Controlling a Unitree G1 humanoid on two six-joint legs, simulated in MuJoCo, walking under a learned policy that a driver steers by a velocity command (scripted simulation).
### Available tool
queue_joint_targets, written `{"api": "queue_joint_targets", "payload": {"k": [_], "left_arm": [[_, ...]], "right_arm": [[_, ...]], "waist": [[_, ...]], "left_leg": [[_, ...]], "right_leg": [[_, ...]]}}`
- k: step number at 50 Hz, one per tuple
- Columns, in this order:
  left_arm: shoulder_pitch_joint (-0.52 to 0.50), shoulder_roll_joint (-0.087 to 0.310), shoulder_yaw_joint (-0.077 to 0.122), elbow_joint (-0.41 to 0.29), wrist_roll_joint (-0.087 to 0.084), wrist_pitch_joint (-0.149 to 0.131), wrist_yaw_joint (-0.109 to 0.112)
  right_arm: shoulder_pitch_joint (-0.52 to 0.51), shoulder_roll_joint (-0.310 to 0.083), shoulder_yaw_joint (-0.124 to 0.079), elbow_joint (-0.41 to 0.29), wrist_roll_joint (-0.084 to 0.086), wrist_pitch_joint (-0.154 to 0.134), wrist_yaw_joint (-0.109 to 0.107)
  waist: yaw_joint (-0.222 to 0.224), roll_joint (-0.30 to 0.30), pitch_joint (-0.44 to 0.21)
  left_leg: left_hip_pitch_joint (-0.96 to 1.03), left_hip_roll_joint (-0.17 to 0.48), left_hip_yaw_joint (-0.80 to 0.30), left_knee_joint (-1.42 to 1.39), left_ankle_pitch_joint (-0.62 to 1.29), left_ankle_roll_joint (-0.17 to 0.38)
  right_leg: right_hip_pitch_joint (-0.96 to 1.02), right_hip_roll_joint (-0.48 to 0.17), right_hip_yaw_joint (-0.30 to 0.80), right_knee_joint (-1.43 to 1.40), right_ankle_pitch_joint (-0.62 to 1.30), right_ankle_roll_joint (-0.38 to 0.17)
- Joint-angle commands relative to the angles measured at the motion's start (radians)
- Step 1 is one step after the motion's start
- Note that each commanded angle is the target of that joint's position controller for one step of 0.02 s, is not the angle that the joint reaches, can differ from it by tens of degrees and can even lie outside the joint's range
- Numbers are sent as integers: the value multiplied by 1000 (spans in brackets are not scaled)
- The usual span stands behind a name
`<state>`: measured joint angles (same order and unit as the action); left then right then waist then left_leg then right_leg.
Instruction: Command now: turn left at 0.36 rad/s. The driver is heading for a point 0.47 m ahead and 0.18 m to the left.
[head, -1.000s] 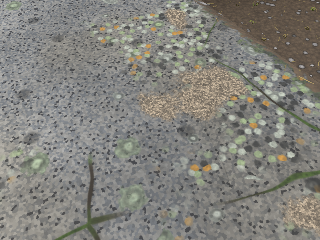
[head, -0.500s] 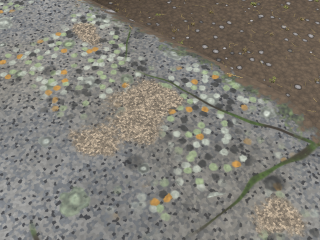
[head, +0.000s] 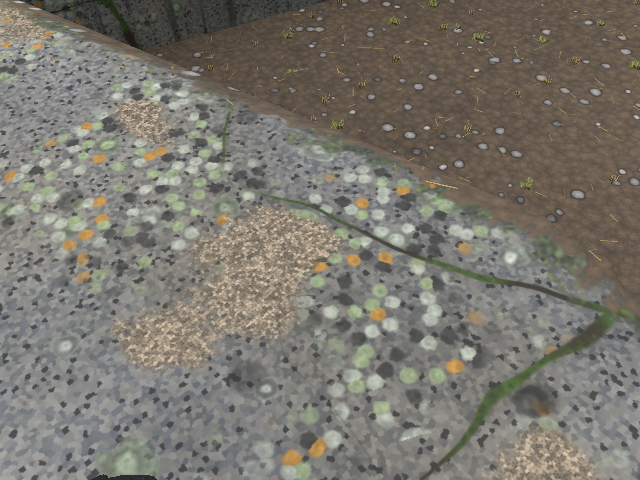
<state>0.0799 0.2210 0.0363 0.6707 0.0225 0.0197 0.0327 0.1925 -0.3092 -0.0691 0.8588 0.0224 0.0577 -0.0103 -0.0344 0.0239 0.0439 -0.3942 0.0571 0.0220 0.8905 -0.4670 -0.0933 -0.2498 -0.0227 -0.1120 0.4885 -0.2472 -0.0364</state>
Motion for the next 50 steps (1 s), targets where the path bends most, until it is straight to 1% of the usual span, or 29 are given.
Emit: {"api": "queue_joint_targets", "payload": {"k": [1,3,5,6,7,8,9,10,11,12,13,17,21,26,29,30,31,32,33,34,35,36,37,38,39,42,45,48,50], "left_arm": [[1,196,69,-36,-3,-1,12],[9,214,79,-22,-15,-1,9],[-18,225,84,-10,-40,-7,1],[-42,213,82,-5,-50,-9,-2],[-49,168,73,3,-46,-12,-6],[-77,90,53,-15,-27,-19,-17],[-171,90,50,-88,-37,-42,-20],[-197,151,63,-86,-62,-68,-28],[-164,188,75,-70,-70,-85,-35],[-132,201,82,-39,-48,-94,-32],[-123,203,86,-25,-27,-101,-28],[-133,147,75,-11,-24,-115,-37],[-209,115,60,-35,-34,-122,-53],[-297,123,49,-77,-43,-144,-80],[-206,165,62,-58,-45,-156,-82],[-121,194,75,-36,-43,-158,-76],[19,232,93,1,-37,-158,-67],[203,273,100,25,-16,-156,-59],[315,344,116,74,-6,-147,-65],[306,246,90,85,-27,-150,-74],[223,189,73,79,-36,-145,-68],[166,170,65,75,-31,-138,-63],[122,155,59,79,-17,-134,-62],[100,139,51,82,-2,-137,-60],[91,134,48,92,-1,-142,-60],[73,165,49,127,-18,-151,-55],[69,206,57,142,-28,-129,-44],[106,216,54,172,-39,-110,-40],[96,221,51,184,-49,-99,-37]], "right_arm": [[-47,-75,-15,-94,-1,-5,5],[-32,-73,-15,-100,2,-3,15],[24,-74,-20,-85,4,-6,28],[95,-74,-26,-53,3,-10,31],[188,-91,-37,-6,3,-16,27],[288,-172,-61,17,6,-27,12],[283,-277,-73,-25,-16,-63,24],[211,-216,-56,-57,-38,-94,26],[153,-173,-41,-68,-29,-111,19],[128,-145,-33,-77,-11,-118,12],[120,-132,-26,-77,-1,-116,4],[204,-116,-19,-72,-11,-120,-15],[249,-125,-24,-70,-7,-114,-21],[303,-137,-34,-63,6,-101,-27],[265,-152,-44,-77,4,-92,-32],[250,-150,-44,-85,-2,-91,-31],[240,-129,-35,-91,-9,-91,-27],[232,-83,-16,-114,-27,-92,-23],[389,40,14,-128,-7,-105,-19],[382,-49,3,-105,23,-117,-18],[263,-112,-15,-126,35,-121,-13],[174,-115,-13,-146,21,-126,-13],[113,-105,-16,-160,0,-130,-12],[117,-95,-20,-162,-7,-127,-10],[141,-76,-17,-157,-6,-120,-9],[124,-16,2,-172,-20,-105,-9],[60,-4,16,-186,-26,-103,4],[-11,-37,9,-205,-24,-99,13],[-18,-56,0,-211,-32,-100,15]], "waist": [[50,-155,-114],[51,-155,-125],[10,-152,-105],[-27,-144,-96],[-55,-83,-78],[-71,161,-67],[-89,277,-13],[-78,153,17],[-32,135,50],[-15,83,54],[-8,71,55],[-15,61,14],[-45,96,31],[-74,107,64],[-17,154,32],[24,171,-21],[93,155,-125],[170,92,-296],[95,-274,-467],[113,-299,-422],[117,-209,-237],[105,-107,-147],[82,-70,-75],[47,-81,-62],[24,-103,-68],[-4,-110,-58],[17,-121,-100],[39,-114,-110],[19,-105,-108]], "left_leg": [[-35,13,17,-39,5,17],[6,8,46,-96,22,52],[115,-10,82,-231,83,111],[219,-40,112,-328,130,144],[333,-58,83,-398,104,184],[459,141,-240,-526,27,275],[466,334,-756,-698,-146,459],[443,353,-755,-762,-198,468],[423,314,-656,-759,-182,416],[418,265,-558,-740,-111,368],[413,227,-482,-740,-13,335],[434,143,-318,-731,327,293],[361,103,-262,-720,387,275],[379,137,-328,-659,415,281],[390,162,-349,-595,579,254],[392,146,-329,-513,765,239],[361,89,-280,-347,886,208],[189,36,-265,-81,713,180],[-179,-135,-196,295,63,108],[-287,-110,-247,429,-85,109],[-346,-59,-222,461,-15,113],[-317,-15,-183,428,57,122],[-281,6,-166,374,91,121],[-220,27,-163,340,100,120],[-172,30,-154,304,83,111],[-134,31,-102,87,110,78],[-9,8,-54,-137,333,72],[37,-15,-58,-259,437,85],[94,-31,-53,-357,472,112]], "right_leg": [[150,-311,191,-123,457,-217],[133,-320,191,-160,206,-201],[50,-298,172,-180,-125,-157],[-21,-268,134,-147,-235,-121],[-122,-213,64,-20,-298,-70],[-340,-106,-69,349,-346,23],[-633,66,53,545,-447,58],[-678,3,174,633,-362,41],[-678,-29,188,614,-230,23],[-655,-47,178,591,-134,24],[-628,-55,175,531,-49,35],[-545,-19,151,359,175,74],[-448,16,135,157,291,95],[-403,32,140,21,280,83],[-260,40,134,-8,221,48],[-142,60,109,-16,200,22],[62,55,99,-31,224,-18],[386,-94,254,28,152,-89],[726,-348,773,-68,-105,-254],[679,-365,947,-208,-248,-253],[531,-328,766,-218,-244,-213],[378,-286,619,-225,-126,-190],[240,-253,520,-238,81,-187],[159,-229,443,-246,275,-186],[118,-222,388,-246,450,-197],[44,-212,255,-267,710,-210],[13,-166,159,-269,708,-178],[62,-172,159,-228,604,-145],[74,-173,168,-156,515,-112]]}}
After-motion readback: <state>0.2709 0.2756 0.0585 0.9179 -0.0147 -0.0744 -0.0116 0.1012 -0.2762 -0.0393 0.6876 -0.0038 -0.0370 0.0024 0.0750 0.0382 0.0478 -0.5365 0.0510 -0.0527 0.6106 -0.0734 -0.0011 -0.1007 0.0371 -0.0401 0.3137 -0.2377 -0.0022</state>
